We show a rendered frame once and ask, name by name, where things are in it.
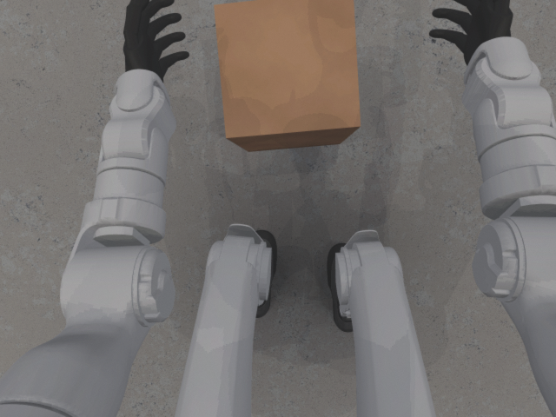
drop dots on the robot right upper arm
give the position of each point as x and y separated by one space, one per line
515 262

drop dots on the robot right forearm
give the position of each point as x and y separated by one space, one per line
514 130

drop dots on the robot left hand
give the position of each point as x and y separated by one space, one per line
141 50

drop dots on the robot right hand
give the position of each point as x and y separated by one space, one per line
490 19

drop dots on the robot right shin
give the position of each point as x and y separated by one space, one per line
370 236

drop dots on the robot left forearm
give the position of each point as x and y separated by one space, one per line
131 174

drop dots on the robot left upper arm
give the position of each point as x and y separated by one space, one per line
112 296

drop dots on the robot shin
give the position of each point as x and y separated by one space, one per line
234 229
370 236

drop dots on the robot left shin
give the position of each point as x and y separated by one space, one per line
234 229

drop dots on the carton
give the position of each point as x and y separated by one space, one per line
289 72

